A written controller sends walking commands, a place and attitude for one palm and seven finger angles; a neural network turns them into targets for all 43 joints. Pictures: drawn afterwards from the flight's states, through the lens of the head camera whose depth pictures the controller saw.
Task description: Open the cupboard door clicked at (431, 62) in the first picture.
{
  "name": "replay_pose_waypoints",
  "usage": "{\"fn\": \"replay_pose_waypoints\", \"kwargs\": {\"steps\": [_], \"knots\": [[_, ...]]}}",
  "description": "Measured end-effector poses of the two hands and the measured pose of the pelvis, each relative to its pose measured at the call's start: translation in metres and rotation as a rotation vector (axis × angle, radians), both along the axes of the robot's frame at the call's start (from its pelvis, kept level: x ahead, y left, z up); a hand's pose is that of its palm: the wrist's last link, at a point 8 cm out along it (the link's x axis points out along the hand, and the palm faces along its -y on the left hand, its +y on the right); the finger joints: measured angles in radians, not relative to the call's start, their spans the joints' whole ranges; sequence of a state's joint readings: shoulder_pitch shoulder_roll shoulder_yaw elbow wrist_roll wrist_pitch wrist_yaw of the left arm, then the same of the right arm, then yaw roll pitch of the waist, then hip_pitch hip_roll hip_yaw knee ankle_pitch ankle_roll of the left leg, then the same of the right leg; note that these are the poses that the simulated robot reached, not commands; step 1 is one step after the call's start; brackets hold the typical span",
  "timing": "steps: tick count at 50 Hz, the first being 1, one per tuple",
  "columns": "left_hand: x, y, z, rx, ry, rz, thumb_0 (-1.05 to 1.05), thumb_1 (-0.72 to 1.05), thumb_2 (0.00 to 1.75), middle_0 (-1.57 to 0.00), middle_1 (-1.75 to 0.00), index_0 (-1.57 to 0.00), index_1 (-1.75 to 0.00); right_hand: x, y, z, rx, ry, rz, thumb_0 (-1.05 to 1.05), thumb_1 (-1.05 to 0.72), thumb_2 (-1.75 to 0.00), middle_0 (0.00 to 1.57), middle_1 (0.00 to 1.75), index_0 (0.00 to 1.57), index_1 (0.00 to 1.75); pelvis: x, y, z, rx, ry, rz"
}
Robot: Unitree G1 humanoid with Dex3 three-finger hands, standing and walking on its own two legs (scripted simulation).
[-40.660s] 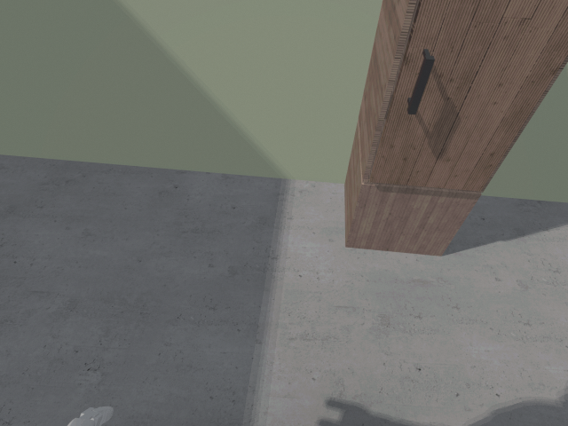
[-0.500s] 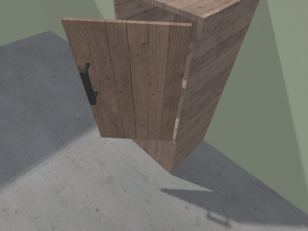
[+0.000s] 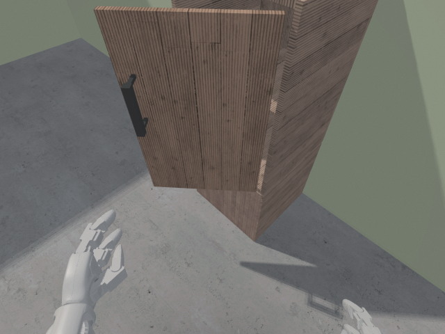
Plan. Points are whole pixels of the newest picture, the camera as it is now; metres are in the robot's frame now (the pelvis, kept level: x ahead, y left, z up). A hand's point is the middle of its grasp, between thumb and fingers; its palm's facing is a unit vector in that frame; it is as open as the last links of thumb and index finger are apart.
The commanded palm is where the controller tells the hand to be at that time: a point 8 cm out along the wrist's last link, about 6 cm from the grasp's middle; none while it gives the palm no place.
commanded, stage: raise the hand with hooked fingers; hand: left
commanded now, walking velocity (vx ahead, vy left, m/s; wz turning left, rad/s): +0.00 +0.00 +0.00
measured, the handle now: (137, 106) +0.61 +0.23 +0.06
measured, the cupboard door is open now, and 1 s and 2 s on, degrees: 41 41 41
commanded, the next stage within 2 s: move the hooked fingers beside the handle in 1.88 s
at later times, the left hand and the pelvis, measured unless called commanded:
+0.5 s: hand (102, 285) +0.21 +0.21 +0.00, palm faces -0.07 -1.00 -0.04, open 10.4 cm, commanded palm +0.18 +0.27 +0.01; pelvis -0.05 +0.00 -0.05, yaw +0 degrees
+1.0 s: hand (62, 260) +0.23 +0.27 +0.04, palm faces -0.01 -1.00 -0.05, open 13.3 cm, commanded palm +0.21 +0.32 +0.05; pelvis -0.03 +0.03 -0.02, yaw +0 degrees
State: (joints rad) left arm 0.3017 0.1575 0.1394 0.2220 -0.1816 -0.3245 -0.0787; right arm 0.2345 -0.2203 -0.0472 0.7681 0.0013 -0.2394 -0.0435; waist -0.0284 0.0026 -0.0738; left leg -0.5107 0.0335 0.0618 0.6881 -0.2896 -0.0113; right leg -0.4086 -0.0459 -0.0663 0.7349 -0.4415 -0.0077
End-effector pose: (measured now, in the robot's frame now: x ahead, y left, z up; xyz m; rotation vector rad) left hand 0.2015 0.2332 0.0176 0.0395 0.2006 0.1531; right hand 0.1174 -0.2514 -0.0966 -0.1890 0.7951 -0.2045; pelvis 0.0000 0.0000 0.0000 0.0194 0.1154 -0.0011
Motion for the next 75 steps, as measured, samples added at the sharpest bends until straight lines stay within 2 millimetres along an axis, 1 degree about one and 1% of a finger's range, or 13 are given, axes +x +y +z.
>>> {"fn": "replay_pose_waypoints", "kwargs": {"steps": [4,8,11,14,18,23,28,32,40,49,55,63,75], "knots": [[-0.004,-0.008,-0.006,0.003,-0.218,-0.188,0.01,0.75,0.83,-0.21,-0.4,-0.2,-0.41,0.035,-0.01,0.002,-0.035,-0.158,0.072,0.01,-0.9,-0.9,0.2,0.3,0.2,0.3,-0.02,-0.005,-0.029,-0.001,0.072,-0.007],[-0.032,0.0,-0.039,-0.044,-0.159,-0.213,0.01,0.66,0.79,-0.22,-0.46,-0.22,-0.46,0.058,-0.012,0.003,-0.064,-0.26,0.114,0.01,-0.9,-0.9,0.2,0.3,0.2,0.3,-0.034,-0.008,-0.053,-0.009,0.09,0.002],[-0.052,0.013,-0.05,-0.053,-0.12,-0.14,0.01,0.58,0.77,-0.23,-0.5,-0.22,-0.51,0.063,-0.006,0.001,-0.076,-0.287,0.137,0.01,-0.9,-0.9,0.2,0.3,0.2,0.3,-0.039,-0.01,-0.061,-0.026,0.087,0.011],[-0.058,0.021,-0.042,-0.016,-0.155,-0.11,0.01,0.51,0.74,-0.23,-0.55,-0.23,-0.55,0.056,0.005,-0.006,-0.074,-0.268,0.161,0.01,-0.9,-0.9,0.2,0.3,0.2,0.3,-0.043,-0.01,-0.064,-0.046,0.081,0.023],[-0.044,0.023,-0.024,0.016,-0.213,-0.164,0.01,0.42,0.7,-0.23,-0.61,-0.23,-0.61,0.035,0.019,-0.022,-0.048,-0.196,0.172,0.01,-0.9,-0.9,0.2,0.3,0.2,0.3,-0.047,-0.009,-0.063,-0.067,0.076,0.034],[-0.018,0.029,-0.015,-0.003,-0.154,-0.226,0.01,0.3,0.65,-0.24,-0.68,-0.24,-0.69,-0.003,0.029,-0.032,-0.004,-0.093,0.12,0.01,-0.9,-0.89,0.2,0.3,0.21,0.3,-0.047,-0.004,-0.053,-0.068,0.071,0.024],[-0.009,0.043,-0.006,-0.006,-0.118,-0.198,0.01,0.19,0.6,-0.25,-0.76,-0.25,-0.76,-0.032,0.026,-0.029,-0.002,-0.028,0.059,0.01,-0.9,-0.89,0.21,0.3,0.21,0.3,-0.042,0.004,-0.042,-0.059,0.071,0.007],[-0.006,0.053,0.001,0.009,-0.142,-0.179,0.01,0.1,0.56,-0.26,-0.82,-0.25,-0.82,-0.042,0.018,-0.025,-0.032,0.0,0.042,0.01,-0.9,-0.89,0.21,0.3,0.21,0.3,-0.039,0.01,-0.038,-0.056,0.071,0.003],[0.0,0.068,0.008,0.004,-0.163,-0.191,0.0,-0.09,0.48,-0.27,-0.94,-0.27,-0.94,-0.023,0.013,-0.007,-0.088,-0.037,0.054,0.01,-0.9,-0.9,0.2,0.3,0.2,0.3,-0.033,0.02,-0.032,-0.06,0.059,0.006],[0.009,0.089,0.027,0.003,-0.184,-0.169,0.0,-0.3,0.39,-0.29,-1.07,-0.28,-1.08,0.018,0.035,0.015,-0.071,-0.141,0.118,0.01,-0.9,-0.9,0.2,0.3,0.2,0.3,-0.028,0.025,-0.024,-0.066,0.034,0.015],[0.015,0.1,0.038,0.003,-0.179,-0.167,-0.01,-0.42,0.34,-0.3,-1.15,-0.29,-1.15,0.03,0.049,0.02,-0.046,-0.162,0.152,0.01,-0.9,-0.9,0.2,0.3,0.21,0.3,-0.026,0.026,-0.019,-0.068,0.02,0.021],[0.026,0.111,0.053,0.004,-0.181,-0.164,-0.01,-0.48,0.31,-0.3,-1.19,-0.3,-1.19,0.022,0.048,0.018,-0.038,-0.125,0.149,0.01,-0.9,-0.89,0.21,0.3,0.21,0.3,-0.025,0.024,-0.014,-0.064,0.006,0.021],[0.043,0.116,0.066,-0.017,-0.182,-0.178,-0.01,-0.5,0.3,-0.3,-1.2,-0.3,-1.2,-0.006,0.02,0.016,-0.068,-0.051,0.086,0.01,-0.9,-0.89,0.2,0.3,0.21,0.3,-0.024,0.017,-0.009,-0.056,0.0,0.012]]}}
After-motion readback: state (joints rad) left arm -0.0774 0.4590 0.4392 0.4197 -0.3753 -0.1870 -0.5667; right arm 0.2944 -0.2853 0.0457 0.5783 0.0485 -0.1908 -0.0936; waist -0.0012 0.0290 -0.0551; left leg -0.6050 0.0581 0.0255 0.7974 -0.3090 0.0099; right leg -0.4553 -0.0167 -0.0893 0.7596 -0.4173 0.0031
